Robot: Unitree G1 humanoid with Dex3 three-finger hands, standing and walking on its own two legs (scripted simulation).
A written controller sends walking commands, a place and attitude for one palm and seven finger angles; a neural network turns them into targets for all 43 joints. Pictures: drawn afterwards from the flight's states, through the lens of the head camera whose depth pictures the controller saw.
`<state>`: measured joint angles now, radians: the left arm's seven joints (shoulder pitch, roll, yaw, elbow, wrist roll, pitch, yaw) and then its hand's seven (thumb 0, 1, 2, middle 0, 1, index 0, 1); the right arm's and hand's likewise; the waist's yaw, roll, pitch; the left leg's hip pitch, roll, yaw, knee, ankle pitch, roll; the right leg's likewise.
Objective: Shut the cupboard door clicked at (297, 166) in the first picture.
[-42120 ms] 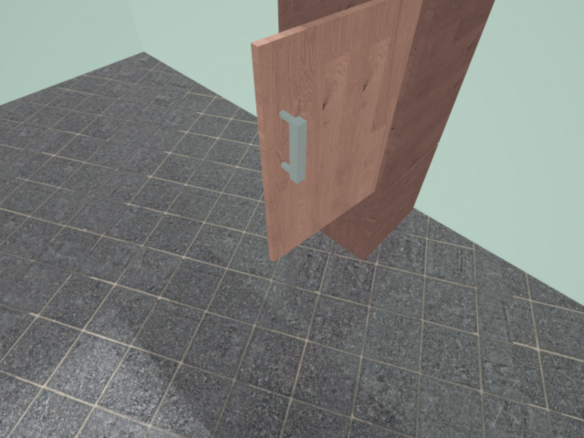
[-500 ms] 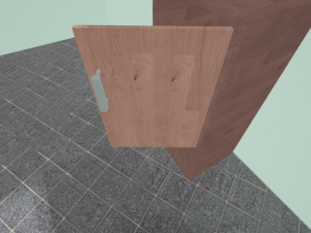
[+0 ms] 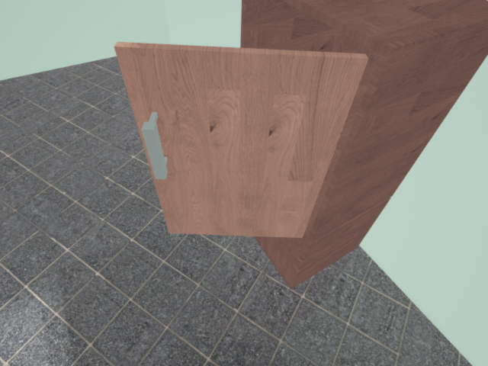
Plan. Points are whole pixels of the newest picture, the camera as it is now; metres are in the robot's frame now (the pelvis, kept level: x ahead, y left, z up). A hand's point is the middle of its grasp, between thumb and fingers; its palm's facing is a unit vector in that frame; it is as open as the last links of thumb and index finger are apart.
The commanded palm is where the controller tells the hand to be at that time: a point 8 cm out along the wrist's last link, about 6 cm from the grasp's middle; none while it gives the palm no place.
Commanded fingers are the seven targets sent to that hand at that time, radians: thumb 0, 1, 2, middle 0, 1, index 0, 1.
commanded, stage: come to a stop and stand still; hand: left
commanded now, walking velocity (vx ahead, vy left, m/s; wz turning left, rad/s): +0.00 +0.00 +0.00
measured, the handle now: (157, 146) +0.51 +0.23 +0.05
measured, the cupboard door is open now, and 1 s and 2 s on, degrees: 58 58 58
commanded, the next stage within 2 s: look again from close up in 0.16 s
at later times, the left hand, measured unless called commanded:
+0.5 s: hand out of the picture +0.04 +0.19 -0.17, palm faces -0.01 -0.97 -0.25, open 7.3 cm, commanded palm none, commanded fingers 0.00 0.90 0.90 -0.20 -0.30 -0.20 -0.30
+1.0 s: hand out of the picture +0.02 +0.17 -0.18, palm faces +0.03 -0.98 -0.21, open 7.3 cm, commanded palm none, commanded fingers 0.00 0.90 0.90 -0.20 -0.30 -0.20 -0.30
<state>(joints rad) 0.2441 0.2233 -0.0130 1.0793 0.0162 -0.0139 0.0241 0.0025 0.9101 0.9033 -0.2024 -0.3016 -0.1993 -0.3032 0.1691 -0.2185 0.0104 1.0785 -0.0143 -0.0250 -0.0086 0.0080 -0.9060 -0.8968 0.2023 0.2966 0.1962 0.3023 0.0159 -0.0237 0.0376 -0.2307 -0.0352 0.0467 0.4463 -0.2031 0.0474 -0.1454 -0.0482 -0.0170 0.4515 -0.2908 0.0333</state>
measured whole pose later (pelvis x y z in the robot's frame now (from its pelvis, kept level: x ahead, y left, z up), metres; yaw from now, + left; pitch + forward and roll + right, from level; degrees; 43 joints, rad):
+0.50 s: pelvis +0.01 -0.02 +0.00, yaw +0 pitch -1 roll +0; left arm 0.21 0.24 -0.01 1.09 0.01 -0.02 0.02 0.00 0.91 0.90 -0.20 -0.30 -0.20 -0.30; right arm 0.17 -0.23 0.02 1.13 -0.01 -0.02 -0.01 0.01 -0.91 -0.90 0.20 0.30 0.20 0.30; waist 0.01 -0.02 0.04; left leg -0.20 -0.01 0.04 0.41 -0.20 0.02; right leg -0.12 -0.03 -0.02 0.42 -0.29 0.01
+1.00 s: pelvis +0.02 -0.02 +0.00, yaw +0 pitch -1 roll +0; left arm 0.28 0.21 -0.01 1.10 0.02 -0.01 0.01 0.00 0.91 0.90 -0.20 -0.30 -0.20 -0.30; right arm 0.21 -0.20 0.02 1.13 -0.02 0.00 0.00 0.01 -0.91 -0.90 0.20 0.30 0.20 0.30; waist 0.02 -0.01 0.01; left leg -0.21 0.00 0.02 0.48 -0.25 0.01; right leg -0.10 -0.01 -0.04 0.43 -0.32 0.00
